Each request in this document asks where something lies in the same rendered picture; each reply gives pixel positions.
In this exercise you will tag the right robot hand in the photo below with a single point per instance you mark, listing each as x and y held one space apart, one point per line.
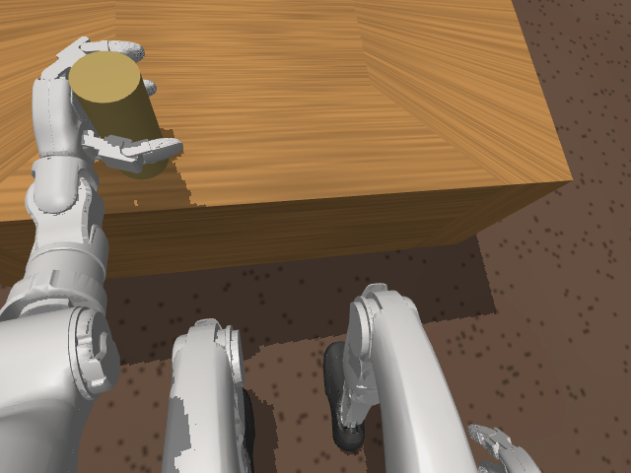
513 459

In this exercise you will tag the left robot arm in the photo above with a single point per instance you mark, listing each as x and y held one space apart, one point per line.
56 351

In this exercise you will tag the can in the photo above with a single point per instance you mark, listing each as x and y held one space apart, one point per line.
110 88

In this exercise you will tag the right robot foot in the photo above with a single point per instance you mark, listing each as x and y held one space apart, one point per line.
345 438

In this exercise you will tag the left robot hand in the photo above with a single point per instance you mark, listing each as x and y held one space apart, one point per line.
62 126

